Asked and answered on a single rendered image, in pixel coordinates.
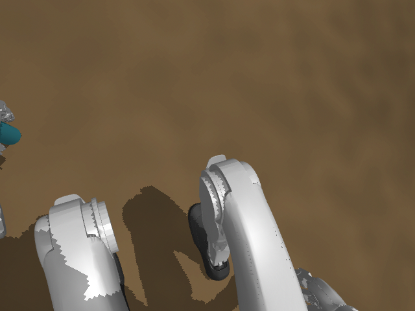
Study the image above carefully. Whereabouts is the can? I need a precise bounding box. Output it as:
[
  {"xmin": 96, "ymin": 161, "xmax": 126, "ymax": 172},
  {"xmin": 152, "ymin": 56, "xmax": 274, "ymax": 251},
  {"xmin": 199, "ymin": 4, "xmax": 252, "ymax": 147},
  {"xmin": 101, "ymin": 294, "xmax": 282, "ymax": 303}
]
[{"xmin": 0, "ymin": 121, "xmax": 21, "ymax": 145}]

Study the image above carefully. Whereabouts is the right robot foot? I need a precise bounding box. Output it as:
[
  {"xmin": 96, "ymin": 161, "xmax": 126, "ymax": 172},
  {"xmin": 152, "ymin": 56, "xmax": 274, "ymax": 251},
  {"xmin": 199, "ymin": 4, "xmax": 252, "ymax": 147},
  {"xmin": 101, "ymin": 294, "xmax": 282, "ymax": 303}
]
[{"xmin": 188, "ymin": 203, "xmax": 230, "ymax": 281}]

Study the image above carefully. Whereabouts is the right robot hand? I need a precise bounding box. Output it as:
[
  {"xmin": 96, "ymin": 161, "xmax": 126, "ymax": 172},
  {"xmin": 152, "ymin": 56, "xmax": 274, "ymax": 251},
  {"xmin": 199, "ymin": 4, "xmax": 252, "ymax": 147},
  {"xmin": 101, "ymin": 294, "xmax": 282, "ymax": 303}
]
[{"xmin": 294, "ymin": 268, "xmax": 347, "ymax": 311}]

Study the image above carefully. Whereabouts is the left robot hand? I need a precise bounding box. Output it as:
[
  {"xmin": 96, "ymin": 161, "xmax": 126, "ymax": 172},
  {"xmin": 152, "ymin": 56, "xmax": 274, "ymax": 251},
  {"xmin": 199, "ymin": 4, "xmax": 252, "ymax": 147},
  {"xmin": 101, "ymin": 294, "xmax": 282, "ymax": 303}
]
[{"xmin": 0, "ymin": 100, "xmax": 15, "ymax": 155}]

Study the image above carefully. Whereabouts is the left robot foot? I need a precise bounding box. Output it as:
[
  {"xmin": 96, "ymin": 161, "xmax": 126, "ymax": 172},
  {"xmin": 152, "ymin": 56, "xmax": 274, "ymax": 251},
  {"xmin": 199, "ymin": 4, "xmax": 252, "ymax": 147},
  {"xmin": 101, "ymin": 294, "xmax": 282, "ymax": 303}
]
[{"xmin": 113, "ymin": 253, "xmax": 130, "ymax": 311}]

